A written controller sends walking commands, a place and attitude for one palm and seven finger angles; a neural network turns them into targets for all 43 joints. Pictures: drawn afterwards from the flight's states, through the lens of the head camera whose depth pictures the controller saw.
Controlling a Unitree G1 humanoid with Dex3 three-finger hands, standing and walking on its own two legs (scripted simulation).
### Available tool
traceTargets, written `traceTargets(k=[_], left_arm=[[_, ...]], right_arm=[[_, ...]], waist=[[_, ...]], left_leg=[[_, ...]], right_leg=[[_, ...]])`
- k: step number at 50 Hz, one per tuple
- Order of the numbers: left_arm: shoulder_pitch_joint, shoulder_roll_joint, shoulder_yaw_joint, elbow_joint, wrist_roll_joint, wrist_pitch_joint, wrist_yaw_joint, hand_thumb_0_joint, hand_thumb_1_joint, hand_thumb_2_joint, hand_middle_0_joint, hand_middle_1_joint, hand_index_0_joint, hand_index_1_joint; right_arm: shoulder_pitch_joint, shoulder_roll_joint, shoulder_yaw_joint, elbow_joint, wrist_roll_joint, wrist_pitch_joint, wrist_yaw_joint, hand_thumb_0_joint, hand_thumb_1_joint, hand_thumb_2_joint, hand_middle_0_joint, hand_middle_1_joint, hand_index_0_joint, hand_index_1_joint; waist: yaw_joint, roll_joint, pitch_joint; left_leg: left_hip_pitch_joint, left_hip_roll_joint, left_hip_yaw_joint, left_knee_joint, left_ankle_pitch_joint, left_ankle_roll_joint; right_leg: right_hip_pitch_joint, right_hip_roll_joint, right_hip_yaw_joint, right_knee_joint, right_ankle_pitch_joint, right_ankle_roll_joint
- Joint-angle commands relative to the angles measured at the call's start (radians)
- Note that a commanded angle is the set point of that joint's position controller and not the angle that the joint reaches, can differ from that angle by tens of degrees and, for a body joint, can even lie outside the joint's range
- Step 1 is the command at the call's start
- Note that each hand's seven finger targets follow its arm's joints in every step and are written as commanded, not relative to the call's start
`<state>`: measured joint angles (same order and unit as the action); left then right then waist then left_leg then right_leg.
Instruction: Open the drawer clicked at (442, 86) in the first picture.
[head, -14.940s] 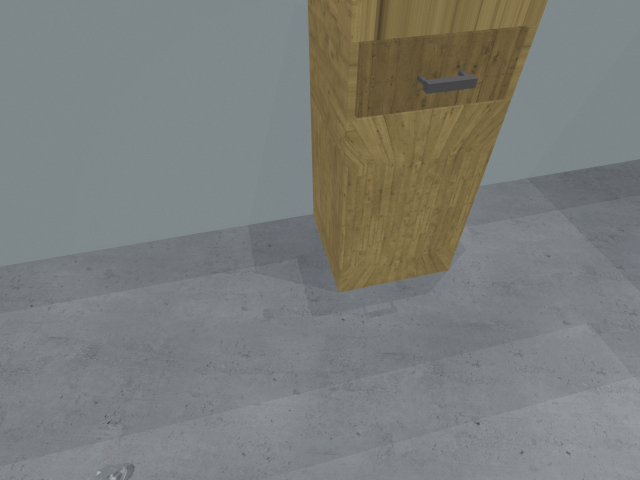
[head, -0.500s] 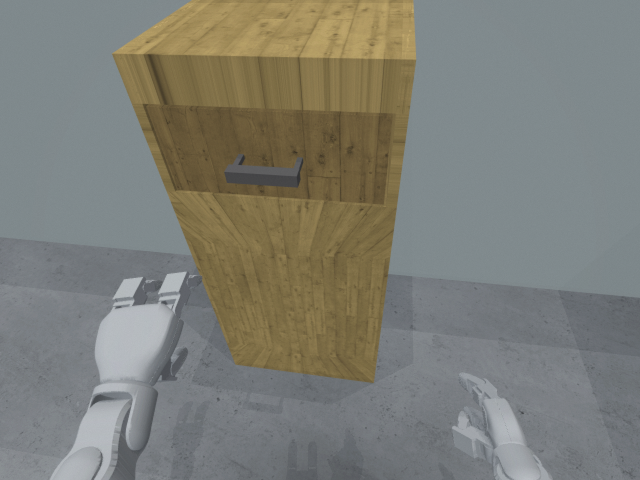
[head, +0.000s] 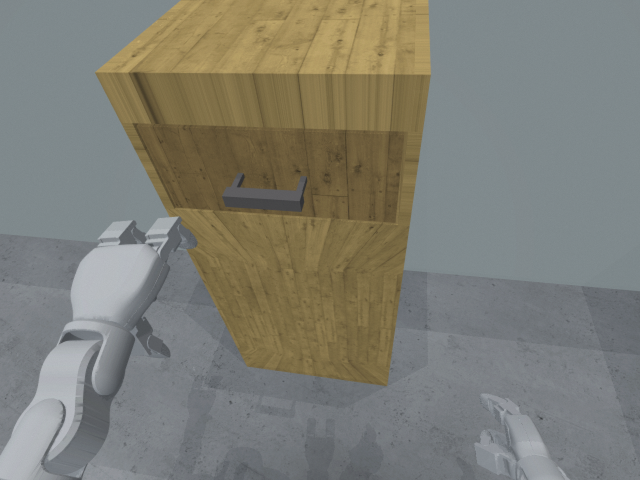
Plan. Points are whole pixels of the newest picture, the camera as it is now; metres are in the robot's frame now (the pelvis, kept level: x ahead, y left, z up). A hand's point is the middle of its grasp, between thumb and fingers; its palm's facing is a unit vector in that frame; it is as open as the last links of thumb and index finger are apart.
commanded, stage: raise the hand with hooked fingers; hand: left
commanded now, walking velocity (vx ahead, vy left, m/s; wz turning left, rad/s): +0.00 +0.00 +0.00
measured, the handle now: (267, 189) +0.52 +0.17 +0.07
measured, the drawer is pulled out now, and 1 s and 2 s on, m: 0.00 0.00 0.00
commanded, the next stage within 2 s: move the hooked fingers above the handle in 0.72 s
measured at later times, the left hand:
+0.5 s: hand (140, 266) +0.28 +0.23 +0.17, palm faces +0.04 -0.06 -1.00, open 13.9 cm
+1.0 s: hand (168, 279) +0.27 +0.20 +0.15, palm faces +0.05 -0.06 -1.00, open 13.8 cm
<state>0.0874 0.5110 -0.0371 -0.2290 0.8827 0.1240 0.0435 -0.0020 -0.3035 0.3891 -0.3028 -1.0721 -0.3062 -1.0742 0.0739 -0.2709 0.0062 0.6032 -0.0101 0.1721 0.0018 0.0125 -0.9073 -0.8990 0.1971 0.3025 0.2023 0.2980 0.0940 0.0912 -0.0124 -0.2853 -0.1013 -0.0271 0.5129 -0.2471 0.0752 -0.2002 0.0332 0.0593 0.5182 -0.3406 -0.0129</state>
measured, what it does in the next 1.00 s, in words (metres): stands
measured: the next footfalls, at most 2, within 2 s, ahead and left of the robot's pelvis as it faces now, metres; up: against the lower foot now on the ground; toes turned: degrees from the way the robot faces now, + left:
none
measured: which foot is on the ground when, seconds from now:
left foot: down 0.00-1.00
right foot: down 0.00-1.00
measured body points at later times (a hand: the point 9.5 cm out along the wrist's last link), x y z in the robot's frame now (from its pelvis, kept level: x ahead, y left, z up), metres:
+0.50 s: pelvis -0.03 -0.01 +0.00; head -0.03 -0.04 +0.45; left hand +0.27 +0.23 +0.22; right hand +0.17 -0.22 -0.10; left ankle +0.01 +0.07 -0.73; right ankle -0.04 -0.12 -0.73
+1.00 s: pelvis -0.04 -0.01 +0.00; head -0.04 -0.04 +0.45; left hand +0.27 +0.21 +0.20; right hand +0.17 -0.21 -0.10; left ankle +0.01 +0.07 -0.73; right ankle -0.04 -0.12 -0.73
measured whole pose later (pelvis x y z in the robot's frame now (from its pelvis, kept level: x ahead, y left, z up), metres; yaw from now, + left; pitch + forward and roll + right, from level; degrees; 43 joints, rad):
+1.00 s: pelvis -0.04 -0.01 +0.00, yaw +1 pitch -2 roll +0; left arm -0.24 0.56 -0.12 -0.04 0.84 -0.01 -0.14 0.00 -0.50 0.31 -0.32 -1.20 -0.32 -1.20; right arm 0.09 -0.26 0.04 0.62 0.02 0.13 -0.01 0.01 -0.91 -0.90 0.20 0.30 0.20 0.30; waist 0.08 0.10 0.02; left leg -0.26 -0.10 -0.05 0.45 -0.15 0.06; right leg -0.18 0.04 0.03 0.48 -0.27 -0.02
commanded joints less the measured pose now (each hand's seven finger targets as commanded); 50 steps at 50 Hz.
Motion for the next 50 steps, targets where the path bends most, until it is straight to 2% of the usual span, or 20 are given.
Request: traceTargets(k=[1, 3, 4, 5, 8, 12, 15, 19, 20, 23, 25, 28, 33, 35, 39, 44, 47, 48, 49, 50], left_arm=[[-0.306, 0.256, 0.168, -0.207, -0.004, -0.019, -0.013, 0.000, -0.500, 0.300, -0.300, -1.200, -0.300, -1.200], [-0.347, 0.294, 0.208, -0.189, -0.018, -0.017, -0.030, 0.000, -0.500, 0.300, -0.300, -1.200, -0.300, -1.200], [-0.385, 0.287, 0.195, -0.172, -0.020, -0.018, -0.040, 0.000, -0.500, 0.300, -0.300, -1.200, -0.300, -1.200], [-0.409, 0.296, 0.199, -0.150, -0.026, -0.015, -0.049, 0.000, -0.500, 0.300, -0.300, -1.200, -0.300, -1.200], [-0.469, 0.310, 0.213, -0.083, -0.048, 0.004, -0.082, 0.000, -0.500, 0.300, -0.300, -1.200, -0.300, -1.200], [-0.586, 0.315, 0.170, -0.034, -0.052, 0.019, -0.142, 0.000, -0.500, 0.300, -0.300, -1.200, -0.300, -1.200], [-0.656, 0.325, 0.152, -0.017, -0.054, 0.013, -0.188, 0.000, -0.500, 0.300, -0.300, -1.200, -0.300, -1.200], [-0.527, 0.293, 0.147, 0.040, -0.072, -0.014, -0.236, 0.000, -0.500, 0.300, -0.300, -1.200, -0.300, -1.200], [-0.526, 0.308, 0.164, 0.012, -0.080, -0.031, -0.239, 0.000, -0.500, 0.300, -0.300, -1.200, -0.300, -1.200], [-0.575, 0.350, 0.213, -0.068, -0.084, -0.086, -0.217, 0.000, -0.500, 0.300, -0.300, -1.200, -0.300, -1.200], [-0.614, 0.367, 0.233, -0.112, -0.080, -0.128, -0.181, 0.000, -0.500, 0.300, -0.300, -1.200, -0.300, -1.200], [-0.642, 0.396, 0.282, -0.118, -0.085, -0.164, -0.120, 0.000, -0.500, 0.300, -0.300, -1.200, -0.300, -1.200], [-0.622, 0.352, 0.264, 0.022, -0.088, -0.120, -0.071, 0.000, -0.500, 0.300, -0.300, -1.200, -0.300, -1.200], [-0.598, 0.310, 0.208, 0.072, -0.089, -0.083, -0.085, 0.000, -0.500, 0.300, -0.300, -1.200, -0.300, -1.200], [-0.583, 0.249, 0.105, 0.041, -0.068, -0.041, -0.145, 0.000, -0.500, 0.300, -0.300, -1.200, -0.300, -1.200], [-0.684, 0.265, 0.088, -0.047, -0.047, -0.093, -0.172, 0.000, -0.500, 0.300, -0.300, -1.200, -0.300, -1.200], [-0.779, 0.295, 0.119, -0.022, -0.040, -0.136, -0.138, 0.000, -0.500, 0.300, -0.300, -1.200, -0.300, -1.200], [-0.799, 0.335, 0.163, -0.015, -0.041, -0.146, -0.121, 0.000, -0.500, 0.300, -0.300, -1.200, -0.300, -1.200], [-0.816, 0.304, 0.138, 0.023, -0.037, -0.149, -0.105, 0.000, -0.500, 0.300, -0.300, -1.200, -0.300, -1.200], [-0.831, 0.309, 0.151, 0.040, -0.036, -0.151, -0.086, 0.000, -0.500, 0.300, -0.300, -1.200, -0.300, -1.200]], right_arm=[[-0.135, -0.086, -0.024, -0.155, 0.006, -0.032, -0.011, 0.000, -0.900, -0.900, 0.200, 0.300, 0.200, 0.300], [-0.148, -0.086, -0.021, -0.157, 0.014, -0.034, -0.004, 0.000, -0.900, -0.900, 0.200, 0.300, 0.200, 0.300], [-0.138, -0.081, -0.016, -0.147, 0.010, -0.031, -0.002, 0.000, -0.900, -0.900, 0.200, 0.300, 0.200, 0.300], [-0.137, -0.082, -0.017, -0.145, 0.014, -0.026, -0.002, 0.000, -0.900, -0.900, 0.200, 0.300, 0.200, 0.300], [-0.155, -0.089, -0.014, -0.152, 0.027, -0.020, 0.002, 0.000, -0.900, -0.900, 0.200, 0.300, 0.200, 0.300], [-0.154, -0.096, -0.009, -0.156, 0.029, -0.013, 0.003, 0.000, -0.900, -0.900, 0.200, 0.300, 0.200, 0.300], [-0.158, -0.098, -0.005, -0.158, 0.034, -0.019, 0.000, 0.000, -0.900, -0.900, 0.200, 0.300, 0.200, 0.300], [-0.148, -0.099, -0.004, -0.168, 0.035, -0.026, 0.005, 0.000, -0.900, -0.900, 0.200, 0.300, 0.200, 0.300], [-0.143, -0.102, -0.005, -0.171, 0.035, -0.027, 0.005, 0.000, -0.900, -0.900, 0.200, 0.300, 0.200, 0.300], [-0.150, -0.102, -0.008, -0.180, 0.032, -0.044, 0.005, 0.000, -0.900, -0.900, 0.200, 0.300, 0.200, 0.300], [-0.140, -0.093, -0.010, -0.172, 0.025, -0.056, 0.002, 0.000, -0.900, -0.900, 0.200, 0.300, 0.200, 0.300], [-0.135, -0.092, -0.015, -0.157, 0.026, -0.074, 0.000, 0.000, -0.900, -0.900, 0.200, 0.300, 0.200, 0.300], [-0.131, -0.096, -0.022, -0.126, 0.040, -0.075, 0.004, 0.000, -0.900, -0.900, 0.200, 0.300, 0.200, 0.300], [-0.125, -0.100, -0.020, -0.126, 0.042, -0.067, 0.004, 0.000, -0.900, -0.900, 0.200, 0.300, 0.200, 0.300], [-0.144, -0.103, -0.015, -0.150, 0.046, -0.068, 0.006, 0.000, -0.900, -0.900, 0.200, 0.300, 0.200, 0.300], [-0.136, -0.092, -0.009, -0.153, 0.036, -0.084, -0.008, 0.000, -0.900, -0.900, 0.200, 0.300, 0.200, 0.300], [-0.115, -0.090, -0.009, -0.129, 0.033, -0.087, -0.023, 0.000, -0.900, -0.900, 0.200, 0.300, 0.200, 0.300], [-0.116, -0.091, -0.009, -0.122, 0.035, -0.091, -0.022, 0.000, -0.900, -0.900, 0.200, 0.300, 0.200, 0.300], [-0.111, -0.084, -0.006, -0.112, 0.031, -0.092, -0.023, 0.000, -0.900, -0.900, 0.200, 0.300, 0.200, 0.300], [-0.101, -0.082, -0.009, -0.105, 0.033, -0.089, -0.021, 0.000, -0.900, -0.900, 0.200, 0.300, 0.200, 0.300]], waist=[[-0.011, -0.051, -0.281], [-0.007, -0.022, -0.265], [-0.008, -0.030, -0.286], [-0.009, -0.021, -0.263], [-0.012, -0.034, -0.241], [-0.016, -0.068, -0.231], [-0.023, -0.063, -0.243], [-0.012, -0.111, -0.201], [-0.007, -0.109, -0.198], [-0.002, -0.063, -0.200], [0.004, -0.031, -0.229], [0.008, 0.008, -0.228], [0.003, -0.017, -0.183], [0.000, -0.060, -0.157], [-0.018, -0.072, -0.188], [-0.036, -0.071, -0.192], [-0.037, -0.035, -0.191], [-0.028, -0.024, -0.203], [-0.027, -0.018, -0.204], [-0.023, -0.009, -0.216]], left_leg=[[0.242, 0.077, -0.037, -0.029, 0.535, -0.054], [0.245, 0.077, -0.037, -0.029, 0.538, -0.055], [0.244, 0.074, -0.033, -0.032, 0.551, -0.056], [0.241, 0.077, -0.032, -0.042, 0.552, -0.060], [0.222, 0.075, -0.029, -0.056, 0.472, -0.057], [0.194, 0.070, -0.022, -0.088, 0.372, -0.054], [0.189, 0.066, -0.017, -0.097, 0.304, -0.046], [0.151, 0.064, -0.005, -0.110, 0.235, -0.039], [0.148, 0.066, -0.007, -0.118, 0.227, -0.038], [0.152, 0.069, -0.015, -0.122, 0.181, -0.035], [0.175, 0.069, -0.024, -0.127, 0.170, -0.035], [0.176, 0.070, -0.036, -0.127, 0.135, -0.039], [0.147, 0.075, -0.030, -0.141, 0.095, -0.050], [0.122, 0.076, -0.022, -0.154, 0.055, -0.051], [0.134, 0.073, -0.017, -0.148, 0.051, -0.046], [0.162, 0.075, -0.037, -0.147, 0.040, -0.036], [0.180, 0.075, -0.048, -0.151, 0.043, -0.039], [0.178, 0.074, -0.049, -0.145, 0.047, -0.041], [0.177, 0.074, -0.048, -0.147, 0.072, -0.047], [0.187, 0.077, -0.049, -0.148, 0.081, -0.051]], right_leg=[[0.035, -0.015, -0.014, -0.049, 0.445, -0.020], [0.038, -0.007, -0.005, -0.061, 0.446, -0.027], [0.058, -0.015, -0.017, -0.057, 0.459, -0.024], [0.048, -0.013, -0.019, -0.064, 0.450, -0.025], [0.047, -0.005, -0.018, -0.082, 0.407, -0.028], [0.052, -0.013, -0.034, -0.098, 0.345, -0.025], [0.055, -0.016, -0.031, -0.109, 0.302, -0.024], [0.055, -0.020, -0.032, -0.123, 0.255, -0.020], [0.056, -0.020, -0.034, -0.124, 0.246, -0.021], [0.035, -0.010, -0.030, -0.132, 0.175, -0.023], [0.035, -0.012, -0.033, -0.128, 0.142, -0.027], [0.015, -0.001, -0.027, -0.136, 0.100, -0.031], [-0.009, -0.002, -0.031, -0.140, 0.074, -0.031], [-0.009, -0.013, -0.038, -0.141, 0.047, -0.026], [-0.005, -0.017, -0.037, -0.134, 0.050, -0.023], [-0.026, -0.014, -0.043, -0.135, 0.057, -0.024], [-0.041, -0.008, -0.047, -0.136, 0.068, -0.029], [-0.035, 0.001, -0.043, -0.137, 0.067, -0.032], [-0.032, -0.006, -0.051, -0.130, 0.080, -0.036], [-0.034, -0.004, -0.052, -0.129, 0.086, -0.038]])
